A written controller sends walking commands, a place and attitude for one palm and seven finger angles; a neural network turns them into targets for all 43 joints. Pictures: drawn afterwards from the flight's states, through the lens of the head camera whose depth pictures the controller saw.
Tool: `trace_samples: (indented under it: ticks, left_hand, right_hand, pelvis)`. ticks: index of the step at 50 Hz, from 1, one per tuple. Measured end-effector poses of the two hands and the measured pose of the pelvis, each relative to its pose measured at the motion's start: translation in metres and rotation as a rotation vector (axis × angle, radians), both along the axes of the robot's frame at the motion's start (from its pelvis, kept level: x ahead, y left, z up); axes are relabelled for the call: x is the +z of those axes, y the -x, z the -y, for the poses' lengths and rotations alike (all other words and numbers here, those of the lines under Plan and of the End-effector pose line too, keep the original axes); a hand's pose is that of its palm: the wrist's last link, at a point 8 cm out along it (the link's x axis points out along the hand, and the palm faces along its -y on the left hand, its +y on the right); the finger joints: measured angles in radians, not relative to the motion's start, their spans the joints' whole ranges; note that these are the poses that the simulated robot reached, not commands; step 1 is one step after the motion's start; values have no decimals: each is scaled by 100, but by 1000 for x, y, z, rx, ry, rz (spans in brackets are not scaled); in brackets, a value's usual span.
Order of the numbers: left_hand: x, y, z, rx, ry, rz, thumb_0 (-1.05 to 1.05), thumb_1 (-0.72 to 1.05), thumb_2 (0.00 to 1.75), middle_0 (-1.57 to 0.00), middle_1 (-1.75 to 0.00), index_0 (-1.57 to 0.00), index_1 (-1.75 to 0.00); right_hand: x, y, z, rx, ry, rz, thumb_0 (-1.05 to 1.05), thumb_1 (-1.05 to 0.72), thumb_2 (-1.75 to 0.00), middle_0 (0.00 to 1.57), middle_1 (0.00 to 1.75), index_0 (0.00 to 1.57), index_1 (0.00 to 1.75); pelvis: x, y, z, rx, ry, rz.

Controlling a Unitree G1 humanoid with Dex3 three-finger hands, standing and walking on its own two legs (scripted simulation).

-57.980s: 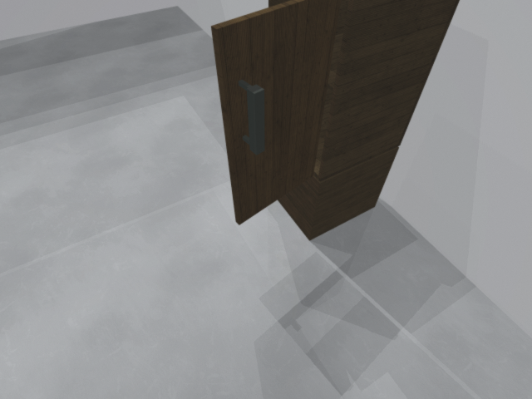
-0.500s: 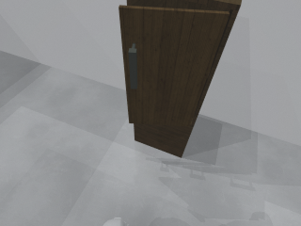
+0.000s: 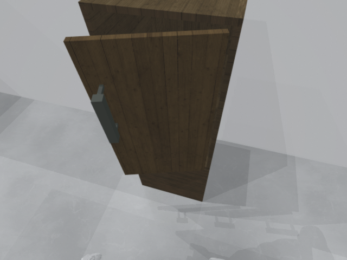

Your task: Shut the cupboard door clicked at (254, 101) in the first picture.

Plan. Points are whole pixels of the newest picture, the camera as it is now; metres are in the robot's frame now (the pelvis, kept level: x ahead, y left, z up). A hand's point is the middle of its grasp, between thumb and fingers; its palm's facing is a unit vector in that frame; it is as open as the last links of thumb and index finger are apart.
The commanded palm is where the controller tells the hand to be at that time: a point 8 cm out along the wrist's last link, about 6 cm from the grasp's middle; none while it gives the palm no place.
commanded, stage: come to a stop and stand still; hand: left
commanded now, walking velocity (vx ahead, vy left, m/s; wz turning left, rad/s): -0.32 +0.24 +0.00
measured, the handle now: (108, 115) +0.45 +0.18 +0.07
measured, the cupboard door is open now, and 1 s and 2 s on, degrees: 20 20 20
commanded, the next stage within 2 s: look again from close up in 0.86 s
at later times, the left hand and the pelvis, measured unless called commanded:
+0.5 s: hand out of the picture +0.05 +0.25 -0.18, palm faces +0.10 -0.97 -0.21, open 7.4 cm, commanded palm none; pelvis +0.02 +0.04 +0.01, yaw +2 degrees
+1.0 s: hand out of the picture +0.01 +0.21 -0.16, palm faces +0.01 -0.98 -0.17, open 7.3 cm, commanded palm none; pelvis +0.00 +0.04 +0.02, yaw +1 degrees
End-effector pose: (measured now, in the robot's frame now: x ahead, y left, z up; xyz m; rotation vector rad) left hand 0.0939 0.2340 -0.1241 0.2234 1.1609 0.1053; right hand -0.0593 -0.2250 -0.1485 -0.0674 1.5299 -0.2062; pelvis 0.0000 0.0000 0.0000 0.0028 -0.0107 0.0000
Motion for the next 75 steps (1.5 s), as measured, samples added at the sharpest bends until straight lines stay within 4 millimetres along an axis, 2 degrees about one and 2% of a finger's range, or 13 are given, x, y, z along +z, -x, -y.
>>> trace_samples:
  ticks: [4,8,15,20,26,32,37,46,50,54,58,64,75]
  left_hand:
    - [4,-6,20,14,11,-37,0,91,90,-20,-30,-20,-30]
    - [8,-8,18,64,3,-39,-1,93,90,-20,-30,-20,-30]
    - [3,14,-10,116,-5,-82,0,92,90,-20,-30,-20,-30]
    - [-17,34,-40,147,12,-116,0,91,90,-20,-30,-20,-30]
    - [-19,58,-61,178,22,-178,0,91,90,-20,-30,-20,-30]
    - [-11,78,-61,167,20,-221,0,91,90,-20,-30,-19,-30]
    - [-6,90,-50,137,16,-247,0,91,90,-20,-30,-19,-30]
    - [-8,89,-28,102,58,-229,1,91,90,-20,-30,-20,-30]
    - [-10,92,-26,85,53,-223,1,92,90,-20,-30,-20,-30]
    - [-11,95,-30,76,40,-208,1,92,90,-20,-30,-20,-30]
    - [-7,97,-37,79,14,-205,1,92,90,-20,-30,-20,-30]
    - [-1,96,-42,82,-15,-203,0,91,90,-20,-30,-20,-30]
    - [-1,82,-35,75,-7,-188,0,91,90,-20,-30,-20,-30]
  right_hand:
    - [8,-44,13,15,16,40,0,-91,-90,20,30,20,30]
    - [16,-93,21,63,34,109,0,-91,-90,20,30,20,30]
    - [31,-170,15,148,74,272,0,-91,-90,20,30,20,30]
    - [38,-194,-5,202,115,366,0,-91,-90,20,30,20,30]
    - [45,-183,-34,246,117,331,0,-91,-90,20,30,20,30]
    - [36,-161,-50,207,69,294,0,-90,-90,20,30,20,30]
    - [24,-135,-53,135,30,261,0,-91,-90,20,30,20,30]
    - [28,-75,-40,91,51,150,0,-92,-90,20,30,20,30]
    - [28,-50,-38,85,54,102,0,-91,-90,20,30,20,30]
    - [21,-37,-41,93,41,102,0,-91,-90,20,30,20,30]
    - [12,-36,-49,92,9,108,0,-91,-90,20,30,20,30]
    - [6,-53,-59,98,-33,154,0,-91,-90,20,30,20,30]
    - [14,-88,-32,120,22,207,1,-92,-90,20,30,20,30]
  pelvis:
    - [10,-16,8,7,-9,-6]
    - [16,-23,9,14,-16,-13]
    - [16,-22,-6,28,-7,-19]
    - [5,-22,-29,34,25,-18]
    - [11,-18,-42,33,18,-8]
    - [15,-16,-49,26,11,-12]
    - [15,-13,-50,15,-1,-9]
    - [20,-7,-46,10,-2,13]
    - [18,-3,-45,14,9,7]
    - [12,2,-47,27,15,1]
    - [9,3,-48,27,8,1]
    - [10,1,-47,16,-4,2]
    - [13,-6,-39,4,-12,3]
